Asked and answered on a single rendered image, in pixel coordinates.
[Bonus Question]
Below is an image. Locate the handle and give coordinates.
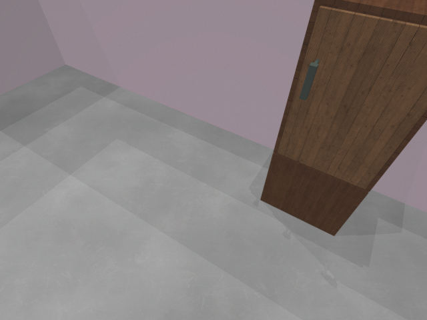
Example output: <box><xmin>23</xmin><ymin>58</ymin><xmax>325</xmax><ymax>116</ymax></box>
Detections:
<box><xmin>299</xmin><ymin>59</ymin><xmax>320</xmax><ymax>100</ymax></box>

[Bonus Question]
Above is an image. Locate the cupboard door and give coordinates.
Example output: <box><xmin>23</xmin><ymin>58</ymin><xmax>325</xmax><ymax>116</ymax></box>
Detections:
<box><xmin>277</xmin><ymin>6</ymin><xmax>427</xmax><ymax>189</ymax></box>

